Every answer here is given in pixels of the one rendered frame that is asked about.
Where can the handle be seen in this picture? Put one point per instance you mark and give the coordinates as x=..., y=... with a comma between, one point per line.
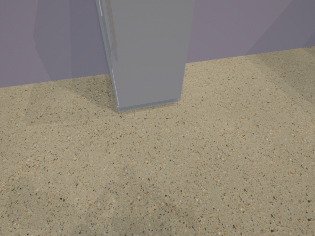
x=109, y=9

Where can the fridge door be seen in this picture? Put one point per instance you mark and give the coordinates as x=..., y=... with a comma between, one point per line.
x=152, y=44

